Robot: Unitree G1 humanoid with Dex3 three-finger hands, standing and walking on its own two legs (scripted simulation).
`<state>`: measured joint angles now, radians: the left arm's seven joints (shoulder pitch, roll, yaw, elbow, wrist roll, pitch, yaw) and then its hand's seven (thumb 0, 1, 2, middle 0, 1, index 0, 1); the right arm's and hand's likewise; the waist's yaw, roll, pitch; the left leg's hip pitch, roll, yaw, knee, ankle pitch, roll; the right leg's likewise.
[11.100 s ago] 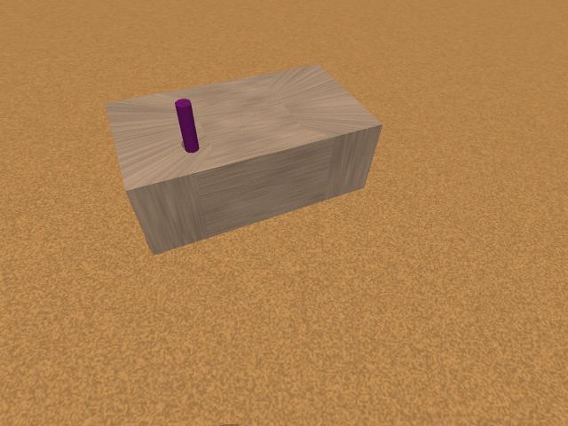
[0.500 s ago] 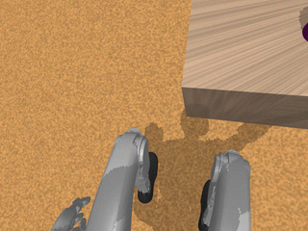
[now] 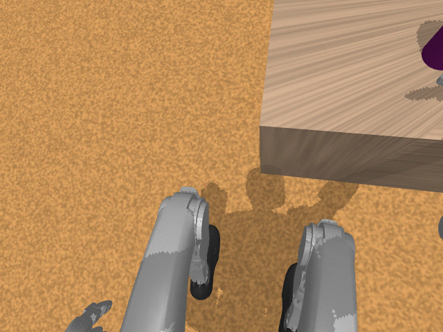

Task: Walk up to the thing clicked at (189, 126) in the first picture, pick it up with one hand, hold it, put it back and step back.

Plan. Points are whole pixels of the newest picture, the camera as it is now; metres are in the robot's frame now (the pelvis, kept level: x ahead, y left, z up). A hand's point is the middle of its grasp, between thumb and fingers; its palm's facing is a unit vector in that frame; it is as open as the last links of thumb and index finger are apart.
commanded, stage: close in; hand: right
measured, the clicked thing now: out of the picture +0.59 -0.26 +0.06
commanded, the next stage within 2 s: rest palm in 0.04 s
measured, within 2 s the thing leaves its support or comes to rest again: leaves its support in 1.74 s
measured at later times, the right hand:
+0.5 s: hand out of the picture +0.58 -0.26 +0.03, palm faces +0.23 +0.97 -0.03, open 16.7 cm
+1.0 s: hand out of the picture +0.58 -0.25 +0.02, palm faces +0.24 +0.97 -0.03, open 11.7 cm
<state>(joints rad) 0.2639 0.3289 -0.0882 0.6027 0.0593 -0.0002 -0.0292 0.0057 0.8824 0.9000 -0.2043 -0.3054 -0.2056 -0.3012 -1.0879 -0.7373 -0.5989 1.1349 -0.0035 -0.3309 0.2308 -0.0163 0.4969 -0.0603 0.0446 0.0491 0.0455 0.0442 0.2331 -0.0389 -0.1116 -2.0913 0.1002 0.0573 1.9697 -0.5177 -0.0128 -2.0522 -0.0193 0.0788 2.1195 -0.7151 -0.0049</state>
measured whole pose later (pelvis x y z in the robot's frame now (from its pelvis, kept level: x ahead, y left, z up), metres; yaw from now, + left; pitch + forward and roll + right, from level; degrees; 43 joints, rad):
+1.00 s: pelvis +0.00 +0.00 +0.00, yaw -1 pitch +38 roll +5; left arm 0.25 0.31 -0.07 0.60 0.07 0.05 -0.04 0.00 0.88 0.91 -0.21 -0.30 -0.20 -0.31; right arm -1.09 -0.64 -0.56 1.11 -0.02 -0.39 0.13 -0.01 0.26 -0.35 0.74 0.53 0.73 0.53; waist 0.23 -0.03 -0.10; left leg -2.09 0.11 0.04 1.98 -0.54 -0.02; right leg -2.05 -0.01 0.07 2.11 -0.72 -0.01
